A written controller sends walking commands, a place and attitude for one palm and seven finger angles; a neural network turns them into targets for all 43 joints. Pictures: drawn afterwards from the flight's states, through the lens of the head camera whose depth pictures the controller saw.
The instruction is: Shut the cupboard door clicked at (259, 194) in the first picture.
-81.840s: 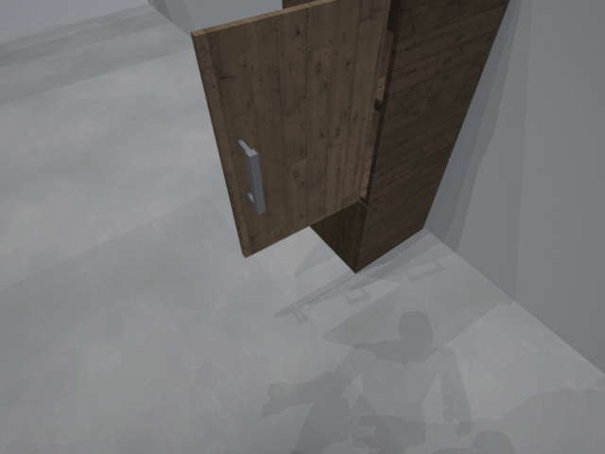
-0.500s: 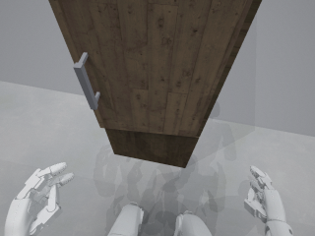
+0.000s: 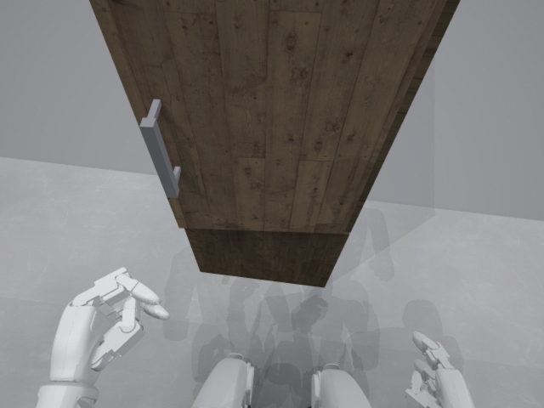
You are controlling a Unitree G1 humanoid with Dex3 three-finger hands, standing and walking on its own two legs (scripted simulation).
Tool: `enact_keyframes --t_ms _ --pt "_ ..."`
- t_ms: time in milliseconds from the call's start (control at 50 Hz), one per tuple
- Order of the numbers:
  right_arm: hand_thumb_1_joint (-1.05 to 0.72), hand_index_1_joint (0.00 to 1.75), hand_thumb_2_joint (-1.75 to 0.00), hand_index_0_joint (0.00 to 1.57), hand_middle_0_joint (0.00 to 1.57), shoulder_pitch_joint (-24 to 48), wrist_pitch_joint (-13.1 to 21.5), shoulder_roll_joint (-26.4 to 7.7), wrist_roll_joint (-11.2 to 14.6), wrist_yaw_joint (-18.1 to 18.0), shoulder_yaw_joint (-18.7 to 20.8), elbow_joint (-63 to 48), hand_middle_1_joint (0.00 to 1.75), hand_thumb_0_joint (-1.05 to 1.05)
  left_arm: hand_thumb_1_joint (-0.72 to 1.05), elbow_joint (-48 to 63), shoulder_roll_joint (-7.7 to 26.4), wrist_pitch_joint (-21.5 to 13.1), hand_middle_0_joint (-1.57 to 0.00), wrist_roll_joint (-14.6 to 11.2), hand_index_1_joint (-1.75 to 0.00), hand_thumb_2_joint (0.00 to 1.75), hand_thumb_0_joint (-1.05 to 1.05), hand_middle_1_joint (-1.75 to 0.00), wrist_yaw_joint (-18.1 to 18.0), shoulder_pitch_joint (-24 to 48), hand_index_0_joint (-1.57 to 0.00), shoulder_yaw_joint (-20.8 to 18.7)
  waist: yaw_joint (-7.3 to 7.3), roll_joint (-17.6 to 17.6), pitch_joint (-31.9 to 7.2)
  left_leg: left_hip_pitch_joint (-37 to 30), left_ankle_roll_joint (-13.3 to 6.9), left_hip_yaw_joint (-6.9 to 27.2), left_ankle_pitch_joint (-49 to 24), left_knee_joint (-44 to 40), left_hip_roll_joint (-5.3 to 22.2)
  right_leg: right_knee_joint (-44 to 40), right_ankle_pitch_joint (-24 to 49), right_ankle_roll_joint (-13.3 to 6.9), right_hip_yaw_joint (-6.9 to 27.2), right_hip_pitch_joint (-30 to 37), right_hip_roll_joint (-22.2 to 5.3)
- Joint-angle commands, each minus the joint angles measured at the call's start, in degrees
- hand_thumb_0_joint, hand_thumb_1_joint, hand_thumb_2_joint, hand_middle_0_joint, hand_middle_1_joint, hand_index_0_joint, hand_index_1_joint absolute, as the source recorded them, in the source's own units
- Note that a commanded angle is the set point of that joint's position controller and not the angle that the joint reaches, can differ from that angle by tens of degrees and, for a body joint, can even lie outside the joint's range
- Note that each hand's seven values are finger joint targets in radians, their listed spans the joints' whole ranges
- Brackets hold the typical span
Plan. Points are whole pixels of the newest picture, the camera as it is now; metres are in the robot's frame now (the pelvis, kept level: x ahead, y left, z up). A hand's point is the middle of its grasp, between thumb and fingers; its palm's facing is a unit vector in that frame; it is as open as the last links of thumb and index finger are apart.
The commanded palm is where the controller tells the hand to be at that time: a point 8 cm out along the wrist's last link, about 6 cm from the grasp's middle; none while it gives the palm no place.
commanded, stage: raise the hand and make a fist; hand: left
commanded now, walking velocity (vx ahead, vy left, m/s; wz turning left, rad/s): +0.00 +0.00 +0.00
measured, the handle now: (165, 153) +0.48 +0.22 +0.06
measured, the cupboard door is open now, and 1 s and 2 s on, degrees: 6 6 6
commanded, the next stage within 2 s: bring the fist close to the handle in 0.92 s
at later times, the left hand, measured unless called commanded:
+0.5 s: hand (140, 302) +0.24 +0.18 +0.07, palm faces +0.06 -1.00 -0.04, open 3.1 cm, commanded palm +0.21 +0.23 +0.07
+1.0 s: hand (169, 301) +0.24 +0.15 +0.06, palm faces +0.02 -1.00 -0.04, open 3.1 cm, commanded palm +0.22 +0.21 +0.07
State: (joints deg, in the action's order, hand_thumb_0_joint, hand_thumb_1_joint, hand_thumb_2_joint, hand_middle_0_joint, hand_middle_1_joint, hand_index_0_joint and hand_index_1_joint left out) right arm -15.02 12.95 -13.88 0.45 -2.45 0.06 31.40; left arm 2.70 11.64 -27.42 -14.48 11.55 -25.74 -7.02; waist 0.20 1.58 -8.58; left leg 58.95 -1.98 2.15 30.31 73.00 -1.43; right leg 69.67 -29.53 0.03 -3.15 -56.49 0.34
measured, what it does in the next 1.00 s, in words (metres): stands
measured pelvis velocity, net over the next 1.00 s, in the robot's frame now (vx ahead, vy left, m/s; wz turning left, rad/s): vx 0.02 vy -0.03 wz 0.00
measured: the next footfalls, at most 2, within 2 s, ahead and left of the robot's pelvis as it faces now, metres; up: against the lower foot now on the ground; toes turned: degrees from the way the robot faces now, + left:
none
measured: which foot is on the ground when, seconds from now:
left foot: down 0.00-1.00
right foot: down 0.00-1.00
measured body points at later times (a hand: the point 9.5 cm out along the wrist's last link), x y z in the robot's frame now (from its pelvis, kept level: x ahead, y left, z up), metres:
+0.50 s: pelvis +0.01 -0.01 +0.01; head +0.08 +0.01 +0.46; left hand +0.23 +0.24 +0.07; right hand +0.20 -0.23 -0.06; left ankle +0.05 +0.09 -0.63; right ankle +0.04 -0.13 -0.63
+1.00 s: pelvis +0.02 -0.03 +0.01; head +0.08 -0.03 +0.46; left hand +0.23 +0.20 +0.07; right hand +0.20 -0.26 -0.07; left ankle +0.05 +0.09 -0.63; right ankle +0.04 -0.13 -0.63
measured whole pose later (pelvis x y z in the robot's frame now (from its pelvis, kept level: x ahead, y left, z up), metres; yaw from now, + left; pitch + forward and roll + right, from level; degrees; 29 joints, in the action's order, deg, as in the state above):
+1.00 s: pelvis +0.02 -0.03 +0.01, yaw +0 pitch +16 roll -1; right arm -14.0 7.8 -13.8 1.1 -2.9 -0.4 27.9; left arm 0.4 12.1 -22.8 -15.0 12.5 -22.0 -7.2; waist 0.1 1.9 -9.5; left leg 54.7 0.3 3.0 30.7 69.6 -0.4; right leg 67.8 -30.6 -2.2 -3.8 -53.2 1.4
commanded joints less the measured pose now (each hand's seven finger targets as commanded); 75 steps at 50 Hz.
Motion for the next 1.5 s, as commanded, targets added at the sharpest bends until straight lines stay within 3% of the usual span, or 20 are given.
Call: enact_keyframes --t_ms 0,40,80,180,240,340,400,480,540,600,660,740,800,880,1020,1100,1140,1260,1360,1480 --pt "-0.9 0.3 -0.9 0.2 0.2 4.0 3.4 -7.8 0.6 -1.4 3.2 -11.8 0.3 0.0 0.9 15.8 8.1 -1.4 -1.12 -1.0 -1.3 0.9 0.0 -1.3 0.7 2.9 -1.12 -4.0 1.03 3.7 -14.8 -13.9 2.1 5.2 -3.0 -17.9 1.3 -8.7 1.8 -2.4 -1.2 6.4 1.2" --pt "-0.9 0.3 -0.9 0.2 0.2 4.1 2.5 -7.3 0.3 -1.4 3.0 -12.1 0.3 0.0 0.9 18.7 10.6 -0.8 -1.15 -1.5 -1.34 0.9 0.0 -1.34 -1.6 1.8 -1.15 -7.9 2.53 5.4 -16.3 -15.3 2.6 5.2 -6.1 -18.4 1.2 -8.2 3.9 -2.7 -1.5 8.2 1.6" --pt "-0.9 0.3 -0.9 0.2 0.2 4.2 1.8 -6.4 0.2 -1.2 2.8 -12.3 0.3 0.0 0.9 19.4 7.9 -0.6 -1.19 -1.8 -1.38 0.9 0.0 -1.38 -3.5 0.5 -1.19 -7.0 2.47 5.4 -15.7 -16.7 3.2 5.1 -10.1 -18.3 1.3 -8.1 6.3 -2.6 -2.1 8.6 1.6" --pt "-0.9 0.3 -0.9 0.2 0.2 3.2 0.0 -7.0 0.1 -0.2 2.6 -12.3 0.3 0.0 0.9 13.7 3.0 1.5 -1.28 0.5 -1.48 0.9 0.0 -1.48 -3.4 -0.3 -1.28 -0.3 -0.66 3.6 -9.9 -15.5 3.5 5.2 -11.0 -17.6 2.0 -9.1 6.7 -2.2 -2.9 6.0 1.8" --pt "-0.9 0.3 -0.9 0.2 0.2 2.5 -0.5 -7.8 0.3 -0.6 2.3 -12.8 0.3 0.0 0.9 10.4 3.9 3.5 -1.3 1.1 -1.5 0.9 0.0 -1.5 -0.9 2.7 -1.3 1.0 -1.98 0.8 -7.0 -12.3 2.3 5.1 -5.2 -17.5 1.5 -10.7 4.2 -2.1 -2.1 6.2 1.8" --pt "-0.9 0.3 -0.9 0.2 0.2 3.0 -0.5 -7.5 0.3 -1.5 1.9 -13.7 0.3 0.0 0.9 14.9 10.8 2.7 -1.3 -0.4 -1.5 0.9 0.0 -1.5 -0.6 7.2 -1.3 -6.3 0.46 3.8 -11.8 -13.3 1.8 3.6 -6.5 -16.8 0.8 -11.4 4.3 -2.6 -0.7 10.0 1.8" --pt "-0.9 0.3 -0.9 0.2 0.2 3.2 -0.3 -6.4 0.0 -1.2 1.7 -13.5 0.3 0.0 0.9 17.6 9.6 0.2 -1.3 -1.7 -1.5 0.9 0.0 -1.5 -1.8 6.9 -1.3 -7.4 1.4 5.2 -15.1 -15.5 2.1 2.7 -11.4 -16.1 0.6 -11.0 7.6 -2.7 -0.5 11.9 1.7" --pt "-0.9 0.3 -0.9 0.2 0.2 3.0 -0.4 -6.5 0.0 -0.7 1.8 -12.5 0.3 0.0 0.9 13.7 6.4 0.1 -1.3 -1.7 -1.5 0.9 0.0 -1.5 -1.7 4.6 -1.3 -4.2 0.02 4.2 -13.3 -14.0 1.8 2.0 -13.1 -14.8 0.6 -11.1 9.9 -2.3 -0.4 11.8 1.6" --pt "-0.9 0.3 -0.9 0.2 0.2 2.3 -0.9 -7.2 0.4 -0.7 2.0 -12.3 0.3 0.0 0.9 7.9 5.1 2.8 -1.3 -1.4 -1.5 0.9 0.0 -1.5 0.3 2.8 -1.3 -2.1 -0.96 0.2 -10.2 -11.1 1.2 1.9 -11.2 -14.7 0.5 -12.7 8.7 -1.9 0.2 12.4 1.5" --pt "-0.9 0.3 -0.9 0.2 0.2 2.2 -1.1 -7.7 0.8 -1.2 2.4 -12.8 0.3 0.0 0.9 8.1 7.2 4.3 -1.3 -1.7 -1.5 0.9 0.0 -1.5 1.6 4.4 -1.3 -3.6 -0.55 -2.3 -11.0 -9.8 0.8 1.2 -9.8 -14.4 0.3 -14.2 7.0 -1.5 2.0 14.3 0.8" --pt "-0.9 0.3 -0.9 0.2 0.2 2.9 -1.0 -6.9 0.6 -1.5 2.4 -13.1 0.3 0.0 0.9 12.1 9.8 2.7 -1.3 -2.4 -1.5 0.9 0.0 -1.5 0.6 6.8 -1.3 -7.3 0.81 -0.8 -14.4 -9.6 0.7 0.4 -11.6 -13.3 0.2 -13.9 8.2 -1.4 3.9 17.1 0.3" --pt "-0.9 0.3 -0.9 0.2 0.2 3.1 -1.0 -6.0 0.2 -1.3 2.2 -12.4 0.3 0.0 0.9 12.7 9.2 -1.1 -1.3 -2.8 -1.5 0.9 0.0 -1.5 -2.0 6.9 -1.3 -8.2 0.91 -0.9 -13.2 -8.3 0.8 0.0 -11.6 -12.1 0.2 -13.7 8.3 -1.3 4.9 16.9 0.3" --pt "-0.9 0.3 -0.9 0.2 0.2 3.1 -1.1 -6.2 0.3 -0.8 2.2 -11.9 0.3 0.0 0.9 9.7 6.4 -1.7 -1.3 -1.9 -1.5 0.9 0.0 -1.5 -1.6 5.9 -1.3 -4.8 -0.02 -0.4 -11.6 -7.8 0.9 -0.1 -10.3 -11.9 0.2 -14.0 6.9 -1.2 5.2 15.0 0.0" --pt "-0.9 0.3 -0.9 0.2 0.2 2.5 -1.7 -7.0 0.7 -0.8 2.5 -12.4 0.3 0.0 0.9 8.2 6.4 0.7 -1.3 -1.2 -1.5 0.9 0.0 -1.5 0.7 4.3 -1.3 -2.8 -0.54 -0.5 -11.6 -8.6 0.6 -0.2 -10.7 -12.4 0.2 -14.7 8.1 -1.0 5.2 15.4 -0.2" --pt "-0.9 0.3 -0.9 0.2 0.2 3.0 -2.2 -6.3 0.5 -1.4 2.2 -12.6 0.3 0.0 0.9 11.4 9.1 -0.3 -1.3 -2.4 -1.5 0.9 0.0 -1.5 -0.9 9.3 -1.3 -7.3 0.0 -1.6 -12.6 -8.8 0.6 0.0 -10.7 -12.3 0.2 -14.1 7.9 -1.1 4.8 16.1 0.2" --pt "-0.9 0.3 -0.9 0.2 0.2 3.1 -1.9 -6.7 0.1 -1.3 2.0 -11.2 0.3 0.0 0.9 8.1 6.9 -1.8 -1.3 -1.6 -1.5 0.9 0.0 -1.5 -1.5 14.5 -1.3 -5.0 -1.25 -0.1 -11.0 -8.9 0.7 0.5 -9.1 -12.0 0.4 -12.7 6.0 -1.5 3.1 11.7 0.8" --pt "-0.9 0.3 -0.9 0.2 0.2 2.5 -1.9 -7.2 0.3 -1.4 2.0 -10.6 0.3 0.0 0.9 5.2 7.4 -1.0 -1.3 -1.5 -1.5 0.9 0.0 -1.5 -0.6 16.5 -1.3 -4.6 -1.94 -0.9 -10.6 -8.1 0.4 0.5 -8.2 -11.6 0.4 -13.5 4.7 -1.4 3.8 11.4 0.9" --pt "-0.9 0.3 -0.9 0.2 0.2 2.6 -2.3 -7.6 1.0 -1.9 2.0 -10.8 0.3 0.0 0.9 4.3 9.4 3.3 -1.3 -1.6 -1.5 0.9 0.0 -1.5 1.7 21.5 -1.3 -5.4 -0.56 1.9 -16.6 -12.1 0.4 0.5 -11.0 -14.0 0.4 -13.4 8.9 -1.5 3.0 15.2 0.7" --pt "-0.9 0.3 -0.9 0.2 0.2 2.5 -3.0 -7.2 0.6 -1.8 1.7 -9.7 0.3 0.0 0.9 1.0 11.0 3.5 -1.3 -1.6 -1.5 0.9 0.0 -1.5 -1.5 26.0 -1.3 -9.1 -0.16 0.6 -15.6 -12.2 0.8 0.7 -12.5 -14.9 0.6 -12.8 10.9 -1.5 2.0 15.5 1.0" --pt "-0.9 0.3 -0.9 0.2 0.2 1.8 -3.9 -7.9 0.5 -1.2 2.0 -8.5 0.3 0.0 0.9 -6.8 9.8 2.7 -1.3 -0.5 -1.5 0.9 0.0 -1.5 -1.1 30.0 -1.3 -7.8 -1.02 0.6 -14.0 -12.1 1.0 0.4 -12.1 -15.6 0.7 -13.2 11.1 -1.6 1.9 14.4 0.9"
